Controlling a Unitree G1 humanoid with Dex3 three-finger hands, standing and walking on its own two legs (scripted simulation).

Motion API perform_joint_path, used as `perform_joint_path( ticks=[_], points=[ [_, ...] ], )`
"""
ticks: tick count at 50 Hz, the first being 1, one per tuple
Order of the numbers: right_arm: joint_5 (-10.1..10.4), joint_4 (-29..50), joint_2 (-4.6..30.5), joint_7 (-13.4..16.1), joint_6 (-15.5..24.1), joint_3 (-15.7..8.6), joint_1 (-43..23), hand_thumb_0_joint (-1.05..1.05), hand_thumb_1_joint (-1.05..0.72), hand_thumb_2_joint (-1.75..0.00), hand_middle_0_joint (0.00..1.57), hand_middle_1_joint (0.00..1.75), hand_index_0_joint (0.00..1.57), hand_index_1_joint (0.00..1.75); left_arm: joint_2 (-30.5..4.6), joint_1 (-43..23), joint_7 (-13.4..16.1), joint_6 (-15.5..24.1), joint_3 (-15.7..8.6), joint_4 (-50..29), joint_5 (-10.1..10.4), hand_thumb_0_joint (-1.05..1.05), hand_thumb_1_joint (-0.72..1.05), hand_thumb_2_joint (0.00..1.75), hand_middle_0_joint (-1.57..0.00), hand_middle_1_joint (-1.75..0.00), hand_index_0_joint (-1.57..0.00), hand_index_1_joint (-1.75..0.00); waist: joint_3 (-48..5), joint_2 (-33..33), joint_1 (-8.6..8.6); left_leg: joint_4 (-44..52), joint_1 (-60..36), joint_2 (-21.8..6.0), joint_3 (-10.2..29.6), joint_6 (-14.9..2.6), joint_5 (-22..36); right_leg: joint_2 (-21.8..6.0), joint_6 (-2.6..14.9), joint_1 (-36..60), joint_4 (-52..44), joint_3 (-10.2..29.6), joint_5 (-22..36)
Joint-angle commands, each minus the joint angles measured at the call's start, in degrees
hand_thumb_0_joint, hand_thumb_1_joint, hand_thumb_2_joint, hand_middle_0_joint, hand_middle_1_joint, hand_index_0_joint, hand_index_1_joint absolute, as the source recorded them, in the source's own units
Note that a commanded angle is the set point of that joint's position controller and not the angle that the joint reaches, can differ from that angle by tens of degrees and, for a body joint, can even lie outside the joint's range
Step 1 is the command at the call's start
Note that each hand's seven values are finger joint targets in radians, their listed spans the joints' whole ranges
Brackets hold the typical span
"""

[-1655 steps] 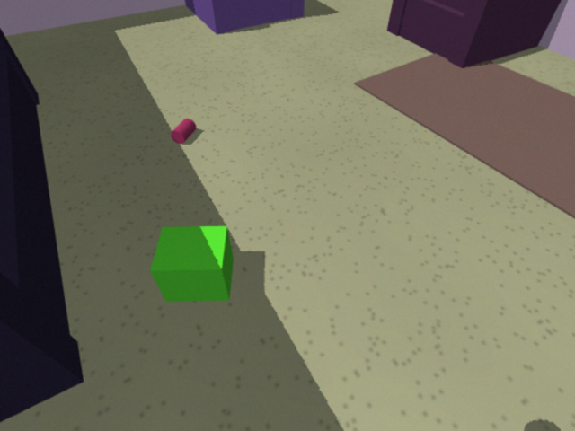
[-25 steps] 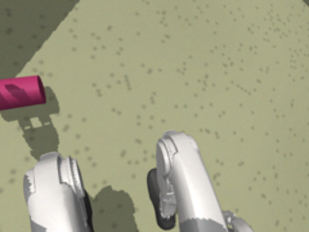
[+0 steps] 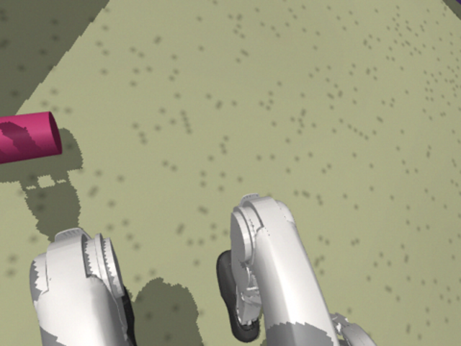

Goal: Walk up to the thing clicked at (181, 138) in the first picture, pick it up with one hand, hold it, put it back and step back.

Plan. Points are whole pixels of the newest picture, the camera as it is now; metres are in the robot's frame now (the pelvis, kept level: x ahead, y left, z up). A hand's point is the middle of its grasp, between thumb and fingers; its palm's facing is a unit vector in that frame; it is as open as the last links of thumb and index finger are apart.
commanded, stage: rise first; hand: left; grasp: from above
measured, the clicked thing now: (15, 138) +0.50 +0.32 -0.28
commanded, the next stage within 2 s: approach in 0.30 s
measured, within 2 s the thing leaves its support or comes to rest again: neither
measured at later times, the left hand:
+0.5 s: hand out of the picture +0.46 +0.35 -0.15, palm faces -0.46 -0.06 -0.89, open 14.1 cm
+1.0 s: hand out of the picture +0.49 +0.30 -0.15, palm faces -0.46 -0.06 -0.88, open 14.1 cm
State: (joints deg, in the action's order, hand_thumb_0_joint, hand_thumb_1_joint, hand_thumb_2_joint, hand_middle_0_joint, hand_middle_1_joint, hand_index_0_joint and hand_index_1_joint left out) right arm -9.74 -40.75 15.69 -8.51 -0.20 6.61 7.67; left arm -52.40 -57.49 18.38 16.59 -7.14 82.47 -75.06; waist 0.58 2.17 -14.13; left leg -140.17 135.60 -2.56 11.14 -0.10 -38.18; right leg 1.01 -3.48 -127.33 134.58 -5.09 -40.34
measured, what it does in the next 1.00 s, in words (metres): stands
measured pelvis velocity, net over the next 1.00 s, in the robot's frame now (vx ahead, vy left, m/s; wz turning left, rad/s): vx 0.00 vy -0.01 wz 0.00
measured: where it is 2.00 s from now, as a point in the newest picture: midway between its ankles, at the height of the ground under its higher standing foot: (184, 327)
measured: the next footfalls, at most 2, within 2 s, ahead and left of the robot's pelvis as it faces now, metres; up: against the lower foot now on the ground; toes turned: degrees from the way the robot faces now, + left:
none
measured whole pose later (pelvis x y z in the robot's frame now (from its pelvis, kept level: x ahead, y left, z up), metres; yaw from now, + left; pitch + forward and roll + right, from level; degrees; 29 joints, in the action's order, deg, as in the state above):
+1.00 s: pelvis +0.00 -0.01 +0.01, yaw +0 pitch +33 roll -9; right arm -7.7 -37.4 16.5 -7.5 -0.1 9.8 10.7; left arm -49.4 -62.5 17.7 7.5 -5.4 86.6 -72.2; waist 1.0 0.0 -19.3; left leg -138.0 134.8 -3.5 10.7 0.5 -37.4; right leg 1.8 -3.1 -128.4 133.1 -4.7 -38.5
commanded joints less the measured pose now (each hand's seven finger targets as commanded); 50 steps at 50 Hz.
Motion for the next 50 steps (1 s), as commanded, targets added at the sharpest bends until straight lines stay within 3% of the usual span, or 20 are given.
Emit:
perform_joint_path(
  ticks=[1,4,8,12,15,18,20,21,24,30,33,36,40,41,45,47,50],
  points=[
    [0.34,0.36,15.63,0.87,0.19,-4.83,12.38,0.0,-0.91,-0.9,0.2,0.3,0.2,0.3,-15.35,-18.25,2.61,-0.32,-1.7,-8.47,1.21,0.0,-0.57,1.01,-0.06,-1.05,-0.06,-1.05,-38.52,-23.21,-1.17,14.86,-34.71,0.88,-5.44,-0.7,10.77,1.53,5.06,14.0,-12.42,-6.01,14.39],
    [0.66,0.66,15.66,0.92,0.14,-4.99,12.07,0.0,-0.91,-0.9,0.2,0.3,0.2,0.3,-15.55,-17.12,2.42,-0.78,-1.97,-8.09,1.17,0.0,-0.57,1.02,-0.07,-1.05,-0.07,-1.05,-38.96,-23.12,-0.25,14.98,-35.2,0.86,-5.88,-0.78,10.64,1.6,5.05,14.21,-13.07,-5.69,14.25],
    [0.92,0.74,15.4,0.93,0.1,-5.05,11.6,0.0,-0.91,-0.9,0.2,0.3,0.2,0.3,-14.62,-17.14,1.92,-1.09,-0.98,-7.77,1.42,0.0,-0.57,1.01,-0.07,-1.05,-0.07,-1.05,-38.43,-22.84,-0.42,15.05,-34.83,0.81,-5.8,-0.83,9.72,1.56,5.13,13.23,-13.1,-5.59,13.6],
    [0.71,0.95,15.3,1.03,0.27,-4.68,12.27,0.0,-0.91,-0.9,0.2,0.3,0.2,0.3,-15.07,-18.42,1.57,-0.8,-0.81,-7.7,1.56,0.0,-0.57,1.02,-0.07,-1.05,-0.07,-1.05,-37.87,-20.41,-1.72,14.23,-31.87,0.98,-6.51,-1.27,8.65,1.68,4.72,15.62,-14.5,-5.25,13.38],
    [0.71,1.32,15.41,1.14,0.28,-4.45,11.99,0.0,-0.91,-0.9,0.2,0.3,0.2,0.3,-16.53,-18.55,1.57,-0.39,-1.74,-8.12,1.83,0.0,-0.56,1.0,-0.07,-1.06,-0.07,-1.05,-38.93,-21.22,-0.98,14.85,-31.88,1.09,-6.41,-1.15,8.17,1.7,4.87,15.86,-14.25,-5.24,12.57],
    [0.72,0.97,15.38,1.16,0.43,-4.58,12.43,0.0,-0.91,-0.9,0.2,0.3,0.2,0.3,-14.28,-18.41,1.12,-0.39,-0.28,-7.33,1.72,0.0,-0.57,1.01,-0.07,-1.06,-0.07,-1.06,-37.86,-20.56,-1.73,14.93,-32.72,0.97,-6.17,-1.06,8.05,1.8,4.93,14.95,-14.52,-5.5,12.43],
    [0.89,1.2,15.53,1.21,0.48,-4.42,12.35,0.0,-0.91,-0.9,0.2,0.3,0.2,0.3,-17.03,-18.02,1.31,-0.54,-1.91,-8.14,1.95,0.0,-0.61,1.09,-0.07,-1.01,-0.04,-1.05,-39.38,-21.43,-0.55,14.33,-33.41,1.04,-6.55,-1.12,10.05,1.72,4.82,16.26,-14.3,-5.14,14.17],
    [0.81,1.27,15.4,1.2,0.45,-4.51,12.44,0.0,-0.91,-0.9,0.2,0.3,0.2,0.3,-16.33,-17.07,1.18,-0.76,-1.56,-7.94,1.72,0.0,-0.56,1.01,-0.06,-1.07,-0.07,-1.07,-40.22,-21.79,-0.4,14.44,-34.36,0.98,-6.5,-1.03,10.82,1.69,4.88,16.55,-14.08,-5.18,14.69],
    [0.89,0.95,15.08,1.09,0.35,-4.78,12.62,0.0,-0.91,-0.9,0.2,0.3,0.2,0.3,-11.9,-18.91,0.73,-0.85,1.07,-9.02,2.13,0.0,-0.55,1.0,-0.07,-1.08,-0.08,-1.07,-39.24,-22.43,-2.2,14.63,-34.54,0.74,-6.18,-0.94,10.76,1.78,4.89,15.21,-14.02,-5.53,14.93],
    [0.89,0.33,15.46,1.39,0.95,-4.64,14.33,0.0,-0.91,-0.9,0.2,0.3,0.2,0.3,-6.75,-27.82,1.69,-0.96,5.25,-9.86,2.17,0.0,-0.54,0.99,-0.07,-1.09,-0.08,-1.07,-37.52,-23.05,-5.87,15.35,-33.96,0.53,-5.44,-0.73,6.53,1.77,5.08,12.22,-14.77,-6.1,12.32],
    [0.76,0.72,15.59,1.47,1.22,-4.04,14.9,0.0,-0.91,-0.9,0.2,0.3,0.2,0.3,-7.57,-28.55,3.11,-2.44,5.14,-7.39,1.2,0.0,-0.54,0.99,-0.07,-1.09,-0.08,-1.07,-38.34,-24.82,-5.45,15.92,-34.94,0.75,-5.83,-0.51,7.92,1.74,5.3,12.97,-14.6,-6.13,13.53],
    [0.69,1.49,15.73,1.59,1.09,-3.51,15.2,0.0,-0.9,-0.9,0.2,0.3,0.2,0.3,-10.48,-28.26,4.7,-4.96,3.04,-4.09,-0.01,0.0,-0.54,1.01,-0.07,-1.07,-0.08,-1.06,-40.75,-25.3,-4.44,15.99,-35.82,0.83,-5.95,-0.47,10.75,1.72,5.42,13.98,-13.97,-6.03,15.72],
    [1.06,3.23,15.56,1.68,0.88,-2.29,13.85,0.0,-0.9,-0.9,0.2,0.3,0.2,0.3,-11.22,-25.37,5.33,-8.62,2.01,0.11,0.44,0.0,-0.55,1.02,-0.08,-1.05,-0.08,-1.05,-40.19,-24.48,-3.95,15.62,-33.34,1.03,-6.92,-1.08,12.4,1.99,5.27,16.01,-14.04,-5.4,17.39],
    [1.17,3.31,15.62,1.74,0.94,-2.19,14.07,0.0,-0.9,-0.9,0.2,0.3,0.2,0.3,-11.01,-23.83,5.0,-9.41,1.88,1.46,0.73,0.0,-0.56,1.02,-0.09,-1.02,-0.08,-1.03,-39.25,-22.51,-4.21,15.25,-32.72,1.06,-7.14,-1.41,12.43,1.94,5.04,16.64,-14.45,-5.15,17.5],
    [2.1,4.85,15.47,1.98,0.74,-1.69,12.7,0.0,-0.9,-0.9,0.2,0.3,0.2,0.3,-14.93,-20.64,2.78,-10.68,0.31,-1.54,2.7,0.0,-0.57,1.03,-0.08,-1.03,-0.08,-1.03,-41.43,-20.07,-2.31,14.92,-29.63,0.94,-7.74,-2.07,11.48,2.3,4.57,21.44,-14.94,-4.19,16.87],
    [2.33,4.99,15.38,2.12,0.57,-1.83,12.5,0.0,-0.9,-0.9,0.2,0.3,0.2,0.3,-15.51,-19.23,1.39,-10.48,-0.18,-2.41,4.11,0.0,-0.57,1.03,-0.08,-1.02,-0.07,-1.03,-41.3,-18.76,-2.36,14.56,-28.07,0.94,-7.87,-2.3,10.99,2.3,4.23,22.45,-15.3,-3.76,16.6],
    [2.27,4.09,15.05,2.13,0.54,-1.84,12.97,0.0,-0.9,-0.9,0.2,0.3,0.2,0.3,-14.94,-21.2,-1.22,-8.45,0.88,-6.02,5.26,0.0,-0.57,1.02,-0.08,-1.03,-0.07,-1.03,-37.95,-16.61,-4.05,13.73,-24.06,0.83,-7.59,-2.51,7.48,2.45,4.16,22.14,-16.07,-2.97,12.85]
  ],
)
